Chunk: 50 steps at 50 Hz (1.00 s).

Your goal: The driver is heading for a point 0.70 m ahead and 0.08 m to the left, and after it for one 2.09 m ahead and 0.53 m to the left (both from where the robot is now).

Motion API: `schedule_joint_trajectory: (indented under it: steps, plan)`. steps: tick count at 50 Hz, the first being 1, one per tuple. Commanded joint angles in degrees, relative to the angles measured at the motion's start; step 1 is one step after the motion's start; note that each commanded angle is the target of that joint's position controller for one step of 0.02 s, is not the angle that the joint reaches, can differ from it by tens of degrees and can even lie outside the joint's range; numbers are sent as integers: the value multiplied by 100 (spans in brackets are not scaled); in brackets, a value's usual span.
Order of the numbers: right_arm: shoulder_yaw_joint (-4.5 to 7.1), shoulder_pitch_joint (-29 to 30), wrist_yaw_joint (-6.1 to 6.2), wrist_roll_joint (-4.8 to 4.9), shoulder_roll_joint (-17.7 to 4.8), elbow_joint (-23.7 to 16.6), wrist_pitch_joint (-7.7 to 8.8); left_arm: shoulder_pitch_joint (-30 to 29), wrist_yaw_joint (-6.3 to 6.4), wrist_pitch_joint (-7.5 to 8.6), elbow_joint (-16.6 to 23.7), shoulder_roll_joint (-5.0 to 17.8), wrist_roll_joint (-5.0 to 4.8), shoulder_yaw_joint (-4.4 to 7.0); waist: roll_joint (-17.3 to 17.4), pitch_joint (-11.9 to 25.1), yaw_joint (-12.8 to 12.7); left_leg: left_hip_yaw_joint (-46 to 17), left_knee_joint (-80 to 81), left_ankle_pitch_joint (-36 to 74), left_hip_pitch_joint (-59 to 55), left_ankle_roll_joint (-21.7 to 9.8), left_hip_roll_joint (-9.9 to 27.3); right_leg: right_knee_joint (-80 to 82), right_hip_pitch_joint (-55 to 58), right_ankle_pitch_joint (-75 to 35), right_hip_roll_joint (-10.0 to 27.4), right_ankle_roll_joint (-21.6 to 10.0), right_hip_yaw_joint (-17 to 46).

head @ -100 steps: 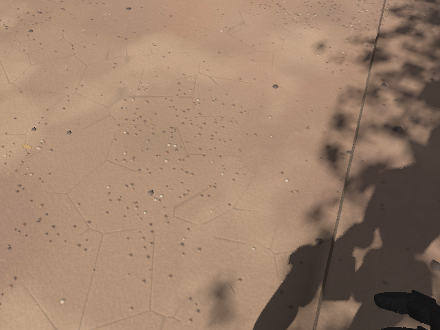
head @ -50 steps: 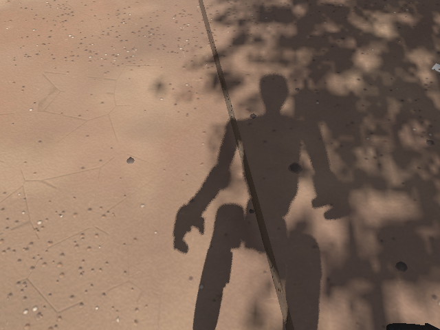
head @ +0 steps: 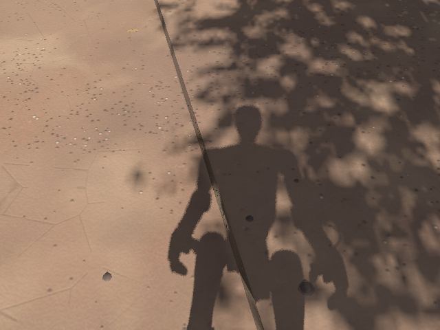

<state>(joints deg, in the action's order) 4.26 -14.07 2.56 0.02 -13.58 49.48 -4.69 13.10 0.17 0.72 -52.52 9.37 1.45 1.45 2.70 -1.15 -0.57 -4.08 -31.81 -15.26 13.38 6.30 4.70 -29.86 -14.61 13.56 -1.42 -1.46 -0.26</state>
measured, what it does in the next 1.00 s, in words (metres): stands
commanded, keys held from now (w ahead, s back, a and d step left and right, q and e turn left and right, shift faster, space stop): no key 0.96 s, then w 0.04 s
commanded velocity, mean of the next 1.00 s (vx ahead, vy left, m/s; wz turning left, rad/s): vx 0.02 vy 0.00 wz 0.00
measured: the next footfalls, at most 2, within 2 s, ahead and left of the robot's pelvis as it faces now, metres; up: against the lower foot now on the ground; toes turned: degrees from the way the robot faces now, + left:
left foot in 1.28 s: +0.08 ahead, +0.20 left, +0.00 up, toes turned +3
right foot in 1.72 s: +0.40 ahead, -0.01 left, +0.00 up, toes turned -2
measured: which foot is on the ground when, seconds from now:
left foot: down 0.00-1.00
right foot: down 0.00-1.00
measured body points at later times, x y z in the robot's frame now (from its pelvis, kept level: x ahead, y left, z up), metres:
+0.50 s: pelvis +0.02 +0.04 +0.00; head +0.02 +0.04 +0.45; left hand +0.05 +0.30 -0.15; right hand +0.03 -0.20 -0.15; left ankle +0.00 +0.18 -0.73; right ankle +0.03 -0.11 -0.73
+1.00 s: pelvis +0.01 +0.03 +0.00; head +0.02 +0.03 +0.45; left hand +0.01 +0.27 -0.15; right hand -0.01 -0.21 -0.15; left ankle +0.00 +0.18 -0.73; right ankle +0.03 -0.11 -0.73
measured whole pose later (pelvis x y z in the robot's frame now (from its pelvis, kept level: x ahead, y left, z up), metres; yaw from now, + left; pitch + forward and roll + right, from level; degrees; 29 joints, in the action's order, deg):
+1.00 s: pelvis +0.01 +0.03 +0.00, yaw -1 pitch -2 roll +0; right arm 1.0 -19.9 2.8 0.0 -10.5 60.7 -1.5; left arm 16.9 2.0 -0.9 -62.9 10.5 0.2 1.8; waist 0.3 -1.9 -0.1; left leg -1.1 -26.8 -15.6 9.6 2.7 2.3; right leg -27.7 -12.6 13.6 1.4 1.6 1.6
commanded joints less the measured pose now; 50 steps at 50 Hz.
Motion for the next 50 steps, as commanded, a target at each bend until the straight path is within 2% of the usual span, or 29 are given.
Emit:
schedule_joint_trajectory:
  steps: [1,2,3,4,6,8,10,21,34,48,49,50]
  plan:
    - [52,-317,-17,-116,-460,-144,127,-93,-8,31,118,685,4,121,-782,-285,121,-19,938,912,-664,-189,167,1081,-750,1498,736,-209,1023]
    - [115,-328,-38,-98,-800,-73,185,140,8,20,78,777,-43,180,-276,-424,-94,117,791,494,-337,-319,105,1067,-614,1142,455,-92,693]
    - [125,-394,-96,-70,-698,60,245,56,58,-5,44,843,-93,204,-55,-429,19,149,933,28,171,-388,-8,830,-85,777,310,10,379]
    - [84,-390,-122,-76,-554,135,298,13,97,-23,13,852,-118,223,93,-440,5,105,1069,117,302,-380,-4,614,129,428,301,34,289]
    - [29,-265,-135,-87,-425,190,373,64,154,-70,-74,754,-87,225,319,-290,-59,99,1109,576,273,-347,9,454,365,-154,307,42,215]
    - [-2,-359,-121,-61,-352,284,418,151,167,-104,-185,719,-60,238,221,-149,-47,138,1047,756,151,-349,-23,416,475,-416,312,66,181]
    - [-23,-395,-96,-59,-362,338,443,165,164,-121,-256,722,-80,244,157,-114,-22,161,1007,869,70,-370,-64,438,483,-564,305,98,151]
    - [-126,-619,-45,-28,-301,638,418,272,185,-162,-600,812,-100,246,-150,-160,32,256,998,1021,-96,-482,-158,495,432,-813,346,241,104]
    - [-194,-729,-7,-30,-231,853,350,472,203,-146,-856,768,-113,183,-220,-304,48,362,1078,585,-54,-446,-240,626,304,-631,371,222,128]
    - [-245,-978,36,-15,-198,1037,345,673,185,-125,-935,688,-117,125,-281,-379,50,397,1090,305,42,-383,-221,791,235,-348,382,150,213]
    - [-261,-1062,45,-12,-137,1087,340,754,195,-135,-970,656,-112,117,-305,-263,42,478,1049,-81,24,-393,-283,825,290,252,334,138,181]
    - [-257,-1045,70,21,-133,1082,331,772,218,-157,-956,747,-138,149,-375,-302,19,607,869,-683,144,-449,-410,854,223,1180,296,69,194]
Keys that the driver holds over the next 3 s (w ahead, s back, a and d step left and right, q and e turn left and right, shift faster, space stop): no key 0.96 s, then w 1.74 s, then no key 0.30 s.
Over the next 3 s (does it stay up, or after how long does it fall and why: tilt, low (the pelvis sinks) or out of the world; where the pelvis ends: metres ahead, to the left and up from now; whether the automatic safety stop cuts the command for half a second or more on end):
stays up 0.98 0.16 0.07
